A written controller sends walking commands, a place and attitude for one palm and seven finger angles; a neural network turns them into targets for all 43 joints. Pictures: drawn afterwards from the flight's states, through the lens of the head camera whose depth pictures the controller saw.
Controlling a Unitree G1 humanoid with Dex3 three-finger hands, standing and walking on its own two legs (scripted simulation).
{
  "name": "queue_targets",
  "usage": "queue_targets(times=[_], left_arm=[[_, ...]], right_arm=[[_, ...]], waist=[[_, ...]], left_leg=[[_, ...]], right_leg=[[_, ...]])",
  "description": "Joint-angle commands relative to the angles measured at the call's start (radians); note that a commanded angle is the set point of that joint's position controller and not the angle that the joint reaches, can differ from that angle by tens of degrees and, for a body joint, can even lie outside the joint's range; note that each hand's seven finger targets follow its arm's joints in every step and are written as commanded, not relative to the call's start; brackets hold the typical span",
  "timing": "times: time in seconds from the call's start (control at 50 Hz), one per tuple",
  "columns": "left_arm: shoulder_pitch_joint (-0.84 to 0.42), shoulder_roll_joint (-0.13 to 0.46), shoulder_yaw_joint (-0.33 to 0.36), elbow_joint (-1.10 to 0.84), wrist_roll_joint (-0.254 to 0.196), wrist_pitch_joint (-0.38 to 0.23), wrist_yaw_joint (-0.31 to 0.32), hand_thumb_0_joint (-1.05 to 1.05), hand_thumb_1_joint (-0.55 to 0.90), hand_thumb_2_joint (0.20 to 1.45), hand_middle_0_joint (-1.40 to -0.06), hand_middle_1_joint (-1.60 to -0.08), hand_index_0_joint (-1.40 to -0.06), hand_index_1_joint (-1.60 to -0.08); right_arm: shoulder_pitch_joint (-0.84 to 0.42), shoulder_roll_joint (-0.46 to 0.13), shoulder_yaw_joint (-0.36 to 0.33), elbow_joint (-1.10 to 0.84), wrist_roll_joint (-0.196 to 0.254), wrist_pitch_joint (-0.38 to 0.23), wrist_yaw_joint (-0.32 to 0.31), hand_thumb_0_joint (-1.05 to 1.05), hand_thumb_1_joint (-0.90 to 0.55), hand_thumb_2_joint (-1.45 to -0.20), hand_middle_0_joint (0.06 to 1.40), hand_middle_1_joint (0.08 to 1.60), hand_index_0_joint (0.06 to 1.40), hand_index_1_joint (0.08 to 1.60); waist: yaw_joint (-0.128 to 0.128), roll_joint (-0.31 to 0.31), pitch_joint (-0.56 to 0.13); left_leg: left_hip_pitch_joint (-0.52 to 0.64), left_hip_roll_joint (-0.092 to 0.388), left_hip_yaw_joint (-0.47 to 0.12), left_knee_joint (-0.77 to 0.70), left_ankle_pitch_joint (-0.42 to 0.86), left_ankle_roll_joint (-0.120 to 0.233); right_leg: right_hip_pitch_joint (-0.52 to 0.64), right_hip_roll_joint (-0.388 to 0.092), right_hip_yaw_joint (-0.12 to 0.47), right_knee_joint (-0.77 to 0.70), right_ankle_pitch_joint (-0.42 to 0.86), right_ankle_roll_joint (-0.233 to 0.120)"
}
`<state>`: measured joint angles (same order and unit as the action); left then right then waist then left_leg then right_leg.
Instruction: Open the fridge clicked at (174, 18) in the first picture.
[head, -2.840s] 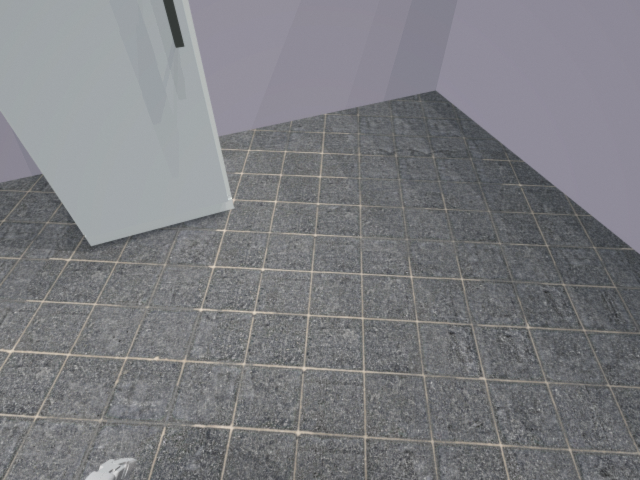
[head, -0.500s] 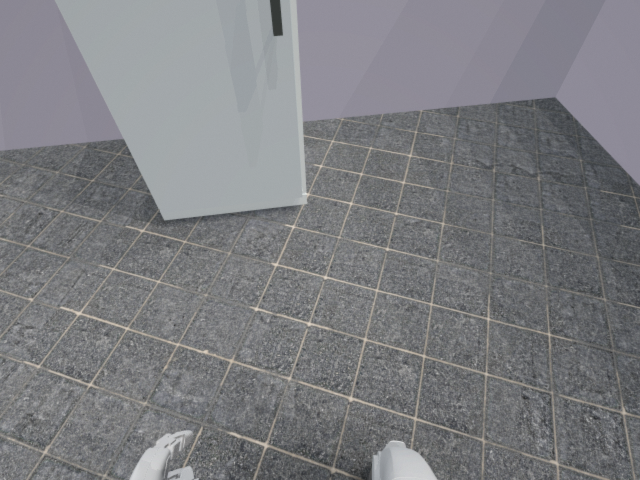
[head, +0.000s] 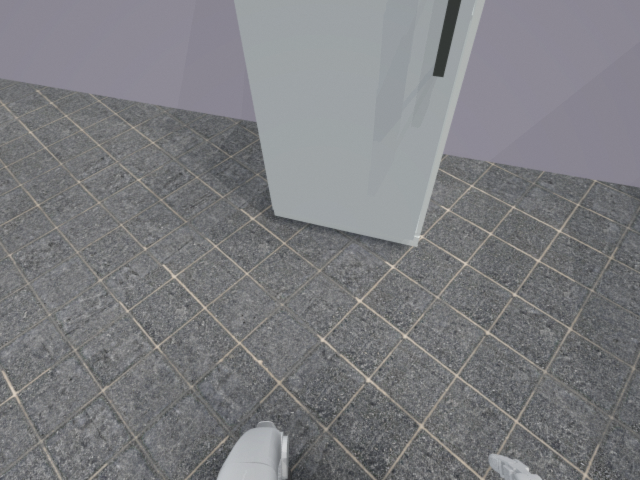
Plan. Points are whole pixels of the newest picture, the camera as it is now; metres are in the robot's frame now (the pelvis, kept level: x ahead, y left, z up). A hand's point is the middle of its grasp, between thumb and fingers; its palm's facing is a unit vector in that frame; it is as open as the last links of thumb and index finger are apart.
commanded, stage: walk to a spot facing it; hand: right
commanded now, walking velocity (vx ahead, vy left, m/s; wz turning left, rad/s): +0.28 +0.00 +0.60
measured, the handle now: out of the picture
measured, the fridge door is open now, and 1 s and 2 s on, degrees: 0 0 0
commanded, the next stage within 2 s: none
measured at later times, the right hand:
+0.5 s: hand (460, 393) +0.29 -0.19 -0.18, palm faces -0.22 +0.95 -0.23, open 7.3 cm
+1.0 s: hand (419, 296) +0.46 -0.13 -0.17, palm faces -0.57 +0.79 -0.21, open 7.4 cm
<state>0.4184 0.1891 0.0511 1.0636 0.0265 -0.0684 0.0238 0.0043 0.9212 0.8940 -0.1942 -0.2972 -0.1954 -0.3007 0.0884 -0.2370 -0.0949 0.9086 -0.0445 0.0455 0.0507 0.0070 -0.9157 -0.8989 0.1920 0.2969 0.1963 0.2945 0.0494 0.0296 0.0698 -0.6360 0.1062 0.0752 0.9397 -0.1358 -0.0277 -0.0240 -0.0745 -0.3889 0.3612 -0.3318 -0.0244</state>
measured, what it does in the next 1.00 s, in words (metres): walks ahead, turning left: left foot, then right foot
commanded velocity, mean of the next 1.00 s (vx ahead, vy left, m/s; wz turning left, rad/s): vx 0.07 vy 0.00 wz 0.60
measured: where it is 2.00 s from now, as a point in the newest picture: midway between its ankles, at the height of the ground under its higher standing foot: (355, 471)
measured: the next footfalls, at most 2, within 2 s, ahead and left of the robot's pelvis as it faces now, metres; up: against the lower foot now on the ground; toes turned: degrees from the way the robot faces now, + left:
left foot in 0.16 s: +0.20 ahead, +0.13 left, +0.00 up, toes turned +14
right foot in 0.54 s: +0.36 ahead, -0.09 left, +0.00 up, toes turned +12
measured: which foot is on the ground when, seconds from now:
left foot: up 0.00-0.14, down 0.16-0.56, up 0.58-1.00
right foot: down 0.00-0.16, up 0.18-0.52, down 0.54-1.00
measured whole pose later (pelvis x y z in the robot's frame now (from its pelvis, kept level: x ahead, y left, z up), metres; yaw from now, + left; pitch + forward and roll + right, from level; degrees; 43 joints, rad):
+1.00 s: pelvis +0.26 -0.03 +0.00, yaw +36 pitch +0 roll +1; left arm 0.26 0.19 0.07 0.97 0.03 0.01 0.01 0.01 0.91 0.89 -0.20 -0.30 -0.20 -0.30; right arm 0.15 -0.23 -0.10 0.90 -0.03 0.08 0.03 0.01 -0.91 -0.90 0.20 0.30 0.20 0.30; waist 0.04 0.01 0.09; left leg -0.42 0.07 0.09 0.87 -0.42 -0.07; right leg -0.22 -0.18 -0.40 0.53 -0.29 -0.02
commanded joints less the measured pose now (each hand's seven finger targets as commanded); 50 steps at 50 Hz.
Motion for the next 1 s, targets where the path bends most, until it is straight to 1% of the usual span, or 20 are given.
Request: queue_targets(times=[0.0,0.06,0.1,0.12,0.14,0.16,0.2,0.24,0.3,0.42,0.46,0.5,0.52,0.54,0.56,0.6,0.64,0.68,0.82,0.98], left_arm=[[0.084,0.123,0.014,-0.025,0.006,-0.014,0.002,0.0,0.9,0.9,-0.2,-0.3,-0.2,-0.3],[0.085,0.149,0.021,-0.033,0.005,-0.007,-0.001,0.0,0.9,0.9,-0.2,-0.3,-0.2,-0.3],[0.037,0.188,0.028,-0.06,-0.005,-0.003,-0.005,0.0,0.9,0.9,-0.2,-0.3,-0.2,-0.3],[0.036,0.174,0.022,-0.081,-0.019,0.0,-0.019,0.0,0.9,0.9,-0.2,-0.3,-0.2,-0.3],[0.052,0.092,0.009,-0.127,-0.032,-0.002,-0.022,0.0,0.9,0.9,-0.2,-0.3,-0.2,-0.3],[-0.067,0.094,0.011,-0.162,-0.025,-0.004,-0.006,0.0,0.9,0.9,-0.2,-0.3,-0.2,-0.3],[-0.1,0.109,0.019,-0.171,-0.016,0.004,-0.005,0.0,0.9,0.9,-0.2,-0.3,-0.2,-0.3],[-0.098,0.09,0.019,-0.151,-0.003,0.032,-0.007,0.0,0.9,0.9,-0.2,-0.3,-0.2,-0.3],[-0.048,0.06,0.015,-0.135,-0.002,0.058,-0.009,0.0,0.9,0.9,-0.2,-0.3,-0.2,-0.3],[-0.204,0.065,0.011,-0.2,-0.01,0.054,-0.013,0.0,0.9,0.9,-0.2,-0.3,-0.2,-0.3],[-0.214,0.075,0.012,-0.213,-0.015,0.047,-0.009,0.0,0.9,0.9,-0.2,-0.3,-0.2,-0.3],[-0.165,0.112,0.018,-0.198,-0.014,0.037,0.002,0.0,0.9,0.9,-0.2,-0.3,-0.2,-0.3],[-0.117,0.193,0.033,-0.192,-0.006,0.029,0.007,0.0,0.9,0.9,-0.2,-0.3,-0.2,-0.3],[-0.077,0.285,0.046,-0.202,-0.002,0.041,-0.001,0.0,0.9,0.9,-0.2,-0.3,-0.2,-0.3],[-0.126,0.253,0.038,-0.204,-0.001,0.046,0.001,0.0,0.9,0.9,-0.2,-0.3,-0.2,-0.3],[-0.224,0.197,0.021,-0.237,0.0,0.043,0.002,0.0,0.9,0.9,-0.2,-0.3,-0.2,-0.3],[-0.281,0.157,0.012,-0.239,-0.006,0.038,0.004,0.0,0.9,0.9,-0.2,-0.3,-0.2,-0.3],[-0.241,0.152,0.016,-0.229,-0.005,0.038,0.005,0.0,0.9,0.9,-0.2,-0.3,-0.2,-0.3],[-0.165,0.166,0.04,-0.181,-0.004,0.045,0.001,0.0,0.9,0.9,-0.2,-0.3,-0.2,-0.3],[-0.129,0.196,0.065,-0.147,0.005,0.057,-0.012,0.0,0.9,0.9,-0.2,-0.3,-0.2,-0.3]], right_arm=[[-0.147,0.028,0.025,-0.107,0.011,-0.033,0.008,0.0,-0.9,-0.9,0.2,0.3,0.2,0.3],[-0.096,0.002,0.02,-0.094,0.01,-0.047,0.003,0.0,-0.9,-0.9,0.2,0.3,0.2,0.3],[0.118,-0.049,0.004,-0.033,0.008,-0.065,-0.006,0.0,-0.9,-0.9,0.2,0.3,0.2,0.3],[0.256,-0.133,-0.017,0.009,0.006,-0.08,-0.013,0.0,-0.9,-0.9,0.2,0.3,0.2,0.3],[0.361,-0.258,-0.04,0.023,0.015,-0.092,-0.033,0.0,-0.9,-0.9,0.2,0.3,0.2,0.3],[0.382,-0.3,-0.047,0.034,0.044,-0.08,-0.045,0.0,-0.9,-0.9,0.2,0.3,0.2,0.3],[0.243,-0.226,-0.028,-0.008,0.045,-0.081,-0.051,0.0,-0.9,-0.9,0.2,0.3,0.2,0.3],[0.136,-0.156,-0.013,-0.026,0.034,-0.092,-0.061,0.0,-0.9,-0.9,0.2,0.3,0.2,0.3],[0.081,-0.137,-0.009,-0.03,0.021,-0.098,-0.059,0.0,-0.9,-0.9,0.2,0.3,0.2,0.3],[0.125,-0.153,-0.019,-0.031,0.021,-0.073,-0.049,0.0,-0.9,-0.9,0.2,0.3,0.2,0.3],[0.119,-0.163,-0.027,-0.041,0.021,-0.06,-0.053,0.0,-0.9,-0.9,0.2,0.3,0.2,0.3],[0.117,-0.142,-0.025,-0.051,0.03,-0.044,-0.055,0.0,-0.9,-0.9,0.2,0.3,0.2,0.3],[0.139,-0.086,-0.015,-0.068,0.038,-0.036,-0.052,0.0,-0.9,-0.9,0.2,0.3,0.2,0.3],[0.187,-0.042,-0.004,-0.08,0.038,-0.034,-0.043,0.0,-0.9,-0.9,0.2,0.3,0.2,0.3],[0.19,-0.084,-0.012,-0.06,0.023,-0.024,-0.05,0.0,-0.9,-0.9,0.2,0.3,0.2,0.3],[0.142,-0.093,-0.027,-0.062,0.016,-0.026,-0.028,0.0,-0.9,-0.9,0.2,0.3,0.2,0.3],[0.177,-0.069,-0.024,-0.044,0.018,-0.016,-0.016,0.0,-0.9,-0.9,0.2,0.3,0.2,0.3],[0.186,-0.056,-0.022,-0.046,0.021,-0.002,-0.019,0.0,-0.9,-0.9,0.2,0.3,0.2,0.3],[0.094,-0.027,-0.012,-0.084,0.022,0.013,-0.021,0.0,-0.9,-0.9,0.2,0.3,0.2,0.3],[0.027,-0.014,-0.002,-0.105,0.021,-0.006,-0.029,0.0,-0.9,-0.9,0.2,0.3,0.2,0.3]], waist=[[0.02,-0.148,0.05],[-0.011,-0.173,-0.001],[-0.116,-0.19,-0.139],[-0.179,-0.092,-0.252],[-0.194,0.139,-0.385],[-0.201,0.068,-0.34],[-0.125,0.037,-0.212],[-0.05,-0.05,-0.106],[0.009,0.034,-0.085],[-0.043,0.135,-0.098],[-0.043,0.135,-0.121],[-0.014,0.079,-0.142],[0.003,-0.126,-0.177],[0.0,-0.382,-0.203],[0.003,-0.363,-0.183],[-0.035,-0.206,-0.046],[-0.063,-0.171,-0.055],[-0.054,-0.203,-0.096],[-0.021,-0.198,-0.091],[-0.006,-0.248,-0.118]], left_leg=[[-0.059,-0.028,0.054,-0.179,-0.044,0.036],[0.088,-0.099,0.107,-0.267,-0.132,0.086],[0.389,-0.16,0.142,-0.377,-0.099,0.12],[0.747,-0.067,0.031,-0.419,0.023,0.167],[1.042,0.27,-0.508,-0.433,0.309,0.302],[0.995,0.337,-0.581,-0.489,0.612,0.362],[0.764,0.269,-0.467,-0.546,0.406,0.304],[0.478,0.185,-0.324,-0.608,0.305,0.252],[0.306,0.11,-0.231,-0.615,0.284,0.226],[0.312,0.059,-0.298,-0.551,0.235,0.197],[0.334,0.067,-0.333,-0.5,0.235,0.183],[0.271,0.012,-0.316,-0.401,0.146,0.124],[0.129,-0.095,-0.238,-0.237,-0.096,0.064],[0.019,-0.166,-0.082,0.045,-0.528,0.003],[0.034,-0.117,-0.124,0.202,-0.509,-0.013],[0.022,-0.068,-0.094,0.304,-0.378,-0.017],[0.054,-0.041,-0.064,0.324,-0.273,-0.029],[0.076,-0.041,-0.057,0.307,-0.244,-0.04],[0.066,-0.015,-0.011,0.102,-0.266,-0.057],[0.214,-0.053,0.045,-0.191,-0.291,-0.01]], right_leg=[[0.106,-0.293,0.116,-0.102,0.533,-0.073],[0.135,-0.301,0.057,0.057,0.883,-0.056],[0.081,-0.271,0.007,0.362,0.998,-0.01],[-0.177,-0.252,0.02,0.623,0.763,0.03],[-0.567,-0.071,0.082,0.965,-0.204,0.097],[-0.689,-0.045,0.249,1.111,-0.292,0.091],[-0.687,-0.113,0.358,1.095,-0.108,0.096],[-0.566,-0.137,0.359,0.95,-0.044,0.102],[-0.475,-0.112,0.331,0.776,-0.025,0.121],[-0.397,-0.022,0.301,0.466,0.021,0.119],[-0.319,0.003,0.297,0.351,0.024,0.112],[-0.117,-0.001,0.296,0.125,0.142,0.106],[0.04,-0.182,0.485,0.009,0.189,0.049],[0.078,-0.444,0.699,-0.038,0.294,-0.051],[-0.042,-0.471,0.719,-0.094,0.158,-0.072],[-0.182,-0.374,0.578,-0.108,0.116,-0.079],[-0.184,-0.306,0.41,-0.086,0.23,-0.06],[-0.146,-0.282,0.329,-0.067,0.331,-0.054],[-0.039,-0.329,0.241,-0.049,0.42,-0.094],[-0.036,-0.363,0.17,0.056,0.499,-0.077]])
